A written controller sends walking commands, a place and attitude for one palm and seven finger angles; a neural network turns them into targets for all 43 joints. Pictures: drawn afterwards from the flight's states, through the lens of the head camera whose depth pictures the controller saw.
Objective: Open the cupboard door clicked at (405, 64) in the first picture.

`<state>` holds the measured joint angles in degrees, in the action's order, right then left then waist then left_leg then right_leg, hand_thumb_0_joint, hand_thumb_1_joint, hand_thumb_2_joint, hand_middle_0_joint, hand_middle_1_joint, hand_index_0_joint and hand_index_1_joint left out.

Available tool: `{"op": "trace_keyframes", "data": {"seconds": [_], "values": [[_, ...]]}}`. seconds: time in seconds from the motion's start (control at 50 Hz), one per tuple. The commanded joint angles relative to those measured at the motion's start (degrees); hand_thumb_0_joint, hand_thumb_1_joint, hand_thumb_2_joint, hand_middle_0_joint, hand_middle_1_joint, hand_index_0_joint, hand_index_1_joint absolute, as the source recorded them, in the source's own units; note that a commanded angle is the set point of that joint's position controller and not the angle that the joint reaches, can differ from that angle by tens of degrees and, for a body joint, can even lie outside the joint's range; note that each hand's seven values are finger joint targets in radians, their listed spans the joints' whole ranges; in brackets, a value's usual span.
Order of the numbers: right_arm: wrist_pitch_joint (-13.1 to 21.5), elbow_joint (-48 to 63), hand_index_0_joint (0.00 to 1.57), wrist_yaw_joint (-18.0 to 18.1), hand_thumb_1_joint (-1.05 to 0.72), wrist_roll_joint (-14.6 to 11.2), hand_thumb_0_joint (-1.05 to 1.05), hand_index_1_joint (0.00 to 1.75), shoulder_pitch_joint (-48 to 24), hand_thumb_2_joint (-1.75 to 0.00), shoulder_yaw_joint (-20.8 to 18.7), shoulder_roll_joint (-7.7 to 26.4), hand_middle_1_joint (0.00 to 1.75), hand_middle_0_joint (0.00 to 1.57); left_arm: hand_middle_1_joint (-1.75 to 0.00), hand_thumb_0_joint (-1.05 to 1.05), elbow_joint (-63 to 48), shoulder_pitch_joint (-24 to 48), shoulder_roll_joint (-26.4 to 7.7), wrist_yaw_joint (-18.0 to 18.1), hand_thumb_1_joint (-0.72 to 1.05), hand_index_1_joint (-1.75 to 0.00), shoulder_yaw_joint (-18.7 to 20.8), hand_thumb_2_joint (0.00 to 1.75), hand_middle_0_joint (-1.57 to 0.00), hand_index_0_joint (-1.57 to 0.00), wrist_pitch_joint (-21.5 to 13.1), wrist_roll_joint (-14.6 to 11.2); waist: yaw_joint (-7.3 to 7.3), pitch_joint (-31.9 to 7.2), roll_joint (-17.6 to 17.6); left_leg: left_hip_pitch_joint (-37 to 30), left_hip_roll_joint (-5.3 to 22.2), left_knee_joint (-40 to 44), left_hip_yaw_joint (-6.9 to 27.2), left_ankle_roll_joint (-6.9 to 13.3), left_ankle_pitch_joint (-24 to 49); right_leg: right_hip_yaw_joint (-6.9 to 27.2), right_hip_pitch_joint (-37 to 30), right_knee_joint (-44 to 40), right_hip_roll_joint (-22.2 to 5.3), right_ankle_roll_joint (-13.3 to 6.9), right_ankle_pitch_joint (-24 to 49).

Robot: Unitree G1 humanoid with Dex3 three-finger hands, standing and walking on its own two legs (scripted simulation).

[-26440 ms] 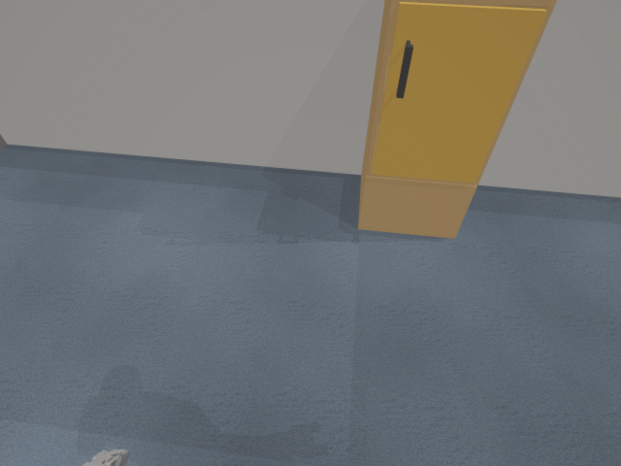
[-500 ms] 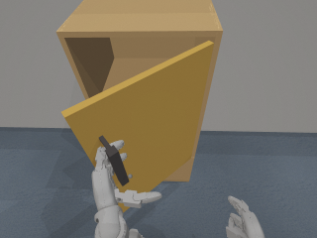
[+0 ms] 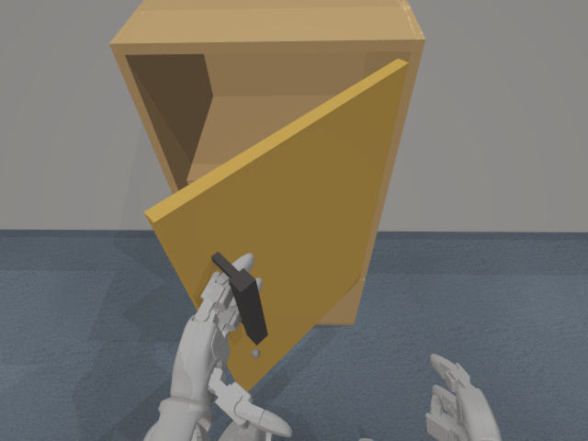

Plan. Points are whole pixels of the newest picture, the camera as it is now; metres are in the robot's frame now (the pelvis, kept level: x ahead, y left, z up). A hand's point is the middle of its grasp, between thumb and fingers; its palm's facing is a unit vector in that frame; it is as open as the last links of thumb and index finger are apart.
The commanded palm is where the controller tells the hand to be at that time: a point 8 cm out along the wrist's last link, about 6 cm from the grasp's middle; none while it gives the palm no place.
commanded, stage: slide the hand sideways off the handle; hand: left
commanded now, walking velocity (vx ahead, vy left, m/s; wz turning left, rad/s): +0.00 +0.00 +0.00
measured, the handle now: (240, 300) +0.28 +0.09 +0.07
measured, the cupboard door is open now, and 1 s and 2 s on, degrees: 46 45 45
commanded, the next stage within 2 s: draw the hand back to the body in 0.96 s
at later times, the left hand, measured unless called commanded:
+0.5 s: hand (224, 378) +0.19 +0.09 +0.07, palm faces -0.04 -1.00 +0.01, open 15.9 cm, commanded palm +0.15 +0.15 +0.07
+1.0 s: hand (168, 420) +0.15 +0.14 +0.07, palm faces +0.00 -1.00 -0.02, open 16.3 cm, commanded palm +0.12 +0.19 +0.07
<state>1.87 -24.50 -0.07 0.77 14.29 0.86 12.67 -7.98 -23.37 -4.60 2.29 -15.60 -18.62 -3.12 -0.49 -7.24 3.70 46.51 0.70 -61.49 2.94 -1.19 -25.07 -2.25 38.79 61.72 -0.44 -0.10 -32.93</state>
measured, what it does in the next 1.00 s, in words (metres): stands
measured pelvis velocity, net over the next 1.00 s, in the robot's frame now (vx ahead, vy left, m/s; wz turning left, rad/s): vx -0.01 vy -0.01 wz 0.00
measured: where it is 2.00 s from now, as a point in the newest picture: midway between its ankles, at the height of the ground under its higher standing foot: outside the picture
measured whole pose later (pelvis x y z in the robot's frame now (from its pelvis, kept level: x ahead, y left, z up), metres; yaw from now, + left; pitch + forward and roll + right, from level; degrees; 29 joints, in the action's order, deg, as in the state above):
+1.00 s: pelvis -0.01 -0.01 -0.02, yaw +0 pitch +11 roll -2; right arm 1.3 -22.6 3.3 -1.5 14.3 -1.1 12.1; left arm -17.3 -41.4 -9.9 -10.6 0.5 -22.7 -13.2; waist 1.6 -9.3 3.1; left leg 52.1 1.4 -67.5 4.1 -1.8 -27.0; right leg -3.1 43.9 67.4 0.5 -0.6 -35.0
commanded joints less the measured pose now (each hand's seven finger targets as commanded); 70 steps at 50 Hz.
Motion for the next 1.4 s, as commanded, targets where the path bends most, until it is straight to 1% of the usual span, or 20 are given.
{"op": "trace_keyframes", "data": {"seconds": [0.0, 0.06, 0.14, 0.26, 0.32, 0.46, 0.5, 0.58, 0.68, 0.76, 0.82, 0.9, 1.0, 1.02, 1.14, 1.16, 1.22, 1.26, 1.3, 1.38], "values": [[3.0, 11.3, 0.2, 0.4, -0.9, 0.0, 0.0, 0.3, -5.4, -0.9, -1.8, 4.4, 0.3, 0.2, -0.3, 0.0, -12.8, 2.2, 3.1, 3.4, -0.5, -0.3, 2.7, 0.3, -0.15, -0.15, -3.9, -0.4, -0.49, -7.5, -7.9, -9.9, -1.3, 8.0, -0.7, 2.5, 3.9, -1.1, 2.6, -11.3, 1.5, -1.0, 11.0], [2.4, 12.1, 0.2, -0.3, -0.9, 0.4, 0.0, 0.3, -4.8, -0.9, -2.1, 4.3, 0.3, 0.2, -0.3, 0.0, -13.4, 0.4, 1.9, 5.8, -0.5, -0.3, 2.8, 0.3, -0.15, -0.15, -4.0, 2.8, -0.04, -8.3, -7.3, -8.5, -1.1, 7.7, -0.7, 2.5, 3.7, -0.9, 3.4, -9.8, 1.5, -1.3, 10.1], [1.2, 12.9, 0.2, -0.5, -0.9, 0.3, 0.0, 0.3, -4.9, -0.9, -2.0, 4.3, 0.3, 0.2, -0.3, 0.0, -15.4, -2.0, -0.7, 6.2, -0.5, -0.3, 4.6, 0.3, -0.15, -0.15, -3.9, 3.7, 0.94, -9.0, -4.3, -8.3, -1.1, 8.0, -1.2, 2.4, 2.7, -0.4, 2.9, -9.7, 1.6, -1.7, 8.7], [0.6, 13.7, 0.2, 0.0, -0.9, -0.2, 0.0, 0.3, -4.5, -0.9, -1.7, 4.2, 0.3, 0.2, -0.3, 0.0, -17.6, -5.3, -0.3, 4.8, -0.5, -0.3, 5.8, 0.3, -0.15, -0.15, -2.9, 0.9, 0.68, -8.1, -3.9, -8.9, -0.9, 8.7, -1.3, 2.3, 2.1, -1.1, 2.6, -10.2, 2.2, -1.5, 8.6], [0.8, 14.0, 0.2, 0.2, -0.9, -0.3, 0.0, 0.3, -4.2, -0.9, -1.8, 4.3, 0.3, 0.2, -0.3, 0.0, -18.6, -8.6, -0.5, 4.0, -0.5, -0.3, 6.6, 0.3, -0.15, -0.15, -3.0, -0.5, 0.57, -8.1, -5.7, -8.7, -1.0, 8.2, -1.4, 2.3, 3.1, -1.2, 2.2, -10.3, 2.4, -1.2, 10.3], [1.3, 13.6, 0.2, 0.2, -0.9, -0.3, 0.0, 0.3, -3.8, -0.9, -2.6, 4.1, 0.3, 0.2, -0.3, 0.0, -20.6, -13.8, -3.1, 1.7, -0.5, -0.3, 9.3, 0.3, -0.15, -0.15, -6.0, -0.9, 0.85, -8.1, -5.1, -7.4, -1.1, 6.1, -1.6, 2.4, 6.0, -0.9, 2.6, -8.2, 2.4, -1.2, 14.2], [1.5, 13.7, 0.2, 0.2, -0.9, -0.4, 0.0, 0.3, -3.8, -0.9, -2.8, 4.1, 0.3, 0.2, -0.3, 0.0, -22.1, -15.2, -3.5, 0.5, -0.5, -0.3, 9.5, 0.3, -0.15, -0.15, -7.0, -1.5, 0.87, -8.9, -3.5, -7.5, -1.2, 5.5, -1.8, 2.4, 6.7, -0.7, 3.0, -7.7, 2.3, -1.1, 15.3], [1.5, 13.6, 0.2, 0.7, -0.9, -0.8, 0.0, 0.3, -4.0, -0.9, -3.2, 4.0, 0.3, 0.2, -0.3, 0.0, -22.7, -18.1, -5.0, -1.9, -0.5, -0.3, 11.6, 0.3, -0.15, -0.15, -7.5, -3.4, 0.93, -8.9, -4.3, -6.3, -1.4, 4.6, -1.9, 2.5, 6.8, -0.1, 2.3, -7.9, 2.3, -0.8, 16.1], [1.7, 13.0, 0.2, 1.7, -0.9, -1.2, 0.0, 0.3, -4.1, -0.9, -3.6, 4.2, 0.3, 0.2, -0.3, 0.0, -22.4, -17.9, -6.8, -4.9, -0.5, -0.3, 14.3, 0.3, -0.15, -0.15, -8.1, -5.6, 0.33, -7.7, -5.6, -4.4, -1.6, 3.1, -1.7, 2.6, 5.3, 0.9, 3.2, -8.5, 2.1, -0.4, 14.7], [2.1, 12.9, 0.2, 2.4, -0.9, -1.5, 0.0, 0.3, -4.4, -0.9, -3.9, 4.1, 0.3, 0.2, -0.3, 0.0, -22.1, -20.6, -6.9, -7.7, -0.5, -0.3, 15.3, 0.3, -0.15, -0.15, -8.5, -7.5, 1.05, -9.0, -5.1, -4.1, -1.7, 2.4, -1.8, 2.5, 6.0, 1.6, 2.2, -8.3, 1.8, -0.2, 15.8], [2.3, 12.3, 0.2, 3.0, -0.9, -1.7, 0.0, 0.3, -4.3, -0.9, -4.1, 4.4, 0.3, 0.2, -0.3, 0.0, -22.3, -20.0, -8.9, -10.1, -0.5, -0.3, 17.6, 0.3, -0.15, -0.15, -8.6, -8.9, 0.77, -9.1, -6.4, -3.1, -1.7, 1.7, -1.5, 2.5, 5.7, 2.6, 1.9, -8.7, 1.4, 0.4, 16.3], [2.4, 11.8, 0.2, 3.8, -0.9, -2.1, 0.0, 0.3, -4.9, -0.9, -4.3, 4.3, 0.3, 0.2, -0.3, 0.0, -20.9, -20.5, -10.4, -12.8, -0.5, -0.3, 20.1, 0.3, -0.15, -0.15, -8.1, -10.6, 0.95, -7.2, -6.3, -1.5, -1.7, 1.1, -1.5, 2.5, 4.1, 3.7, 2.6, -9.7, 1.1, 0.6, 13.3], [3.6, 12.2, 0.2, 4.0, -0.9, -2.2, 0.0, 0.3, -5.0, -0.9, -4.0, 4.7, 0.3, 0.2, -0.3, 0.0, -23.1, -18.5, -8.3, -13.6, -0.5, -0.3, 17.6, 0.3, -0.15, -0.15, -8.6, -11.9, 0.95, -7.4, -3.2, -2.5, -1.7, 1.8, -0.9, 2.8, 3.3, 1.9, 4.9, -8.7, 1.9, -0.3, 9.0], [3.7, 12.0, 0.2, 4.0, -0.9, -2.2, 0.0, 0.3, -4.7, -0.9, -4.1, 4.7, 0.3, 0.2, -0.3, 0.0, -22.7, -18.6, -8.5, -13.3, -0.5, -0.3, 17.7, 0.3, -0.15, -0.15, -8.6, -11.8, 0.9, -7.4, -4.4, -2.7, -1.6, 2.0, -0.6, 2.8, 3.3, 1.4, 5.2, -8.4, 2.1, -0.4, 8.9], [3.3, 13.1, 0.2, 4.6, -0.9, -2.7, 0.0, 0.3, -4.7, -0.9, -3.8, 4.8, 0.3, 0.2, -0.3, 0.0, -29.6, -16.8, -14.5, -10.3, -0.5, -0.3, 21.9, 0.3, -0.15, -0.15, -5.8, -10.3, 2.21, -9.4, 0.0, -6.9, -1.2, 5.8, -0.6, 2.8, 2.4, 0.2, 3.4, -9.7, 2.6, -1.0, 6.2], [3.2, 13.3, 0.2, 4.5, -0.9, -2.9, 0.0, 0.3, -4.9, -0.9, -3.5, 4.3, 0.3, 0.2, -0.3, 0.0, -29.4, -18.5, -12.5, -10.1, -0.5, -0.3, 20.8, 0.3, -0.15, -0.15, -4.9, -10.4, 2.19, -8.4, 0.1, -7.9, -1.2, 6.8, -0.6, 2.8, 2.1, -0.4, 3.5, -10.1, 2.8, -0.9, 6.3], [3.2, 13.3, 0.2, 4.5, -0.9, -3.3, 0.0, 0.3, -5.0, -0.9, -3.1, 4.4, 0.3, 0.2, -0.3, 0.0, -29.2, -18.4, -11.1, -9.8, -0.5, -0.3, 20.3, 0.3, -0.15, -0.15, -1.9, -11.3, 1.52, -5.8, -1.1, -9.1, -1.2, 9.1, -0.1, 2.8, 0.2, -1.5, 2.9, -11.9, 3.1, -0.6, 5.5], [3.2, 12.8, 0.2, 4.7, -0.9, -3.4, 0.0, 0.3, -5.5, -0.9, -2.9, 4.6, 0.3, 0.2, -0.3, 0.0, -26.6, -19.4, -11.0, -10.0, -0.5, -0.3, 21.5, 0.3, -0.15, -0.15, 0.2, -11.8, 1.58, -4.0, -3.2, -8.9, -1.0, 10.0, 0.1, 2.7, -0.4, -1.6, 2.0, -13.4, 3.1, -0.4, 4.7], [3.5, 12.7, 0.2, 4.8, -0.9, -3.5, 0.0, 0.3, -5.4, -0.9, -2.6, 5.0, 0.3, 0.2, -0.3, 0.0, -27.0, -17.9, -11.6, -10.4, -0.5, -0.3, 21.9, 0.3, -0.15, -0.15, 1.7, -11.8, 1.42, -2.9, -2.8, -9.5, -1.0, 11.3, 0.3, 2.6, -1.7, -1.7, 1.8, -14.4, 3.1, -0.4, 3.4], [4.8, 12.5, 0.2, 4.9, -0.9, -3.4, 0.0, 0.3, -4.9, -0.9, -2.2, 5.2, 0.3, 0.2, -0.3, 0.0, -30.6, -15.8, -13.4, -10.8, -0.5, -0.3, 23.0, 0.3, -0.15, -0.15, 2.6, -11.9, 1.52, -4.3, -1.5, -12.5, -0.9, 13.2, 0.8, 2.7, 0.0, -2.2, -0.2, -14.9, 3.1, -0.5, 5.7]]}}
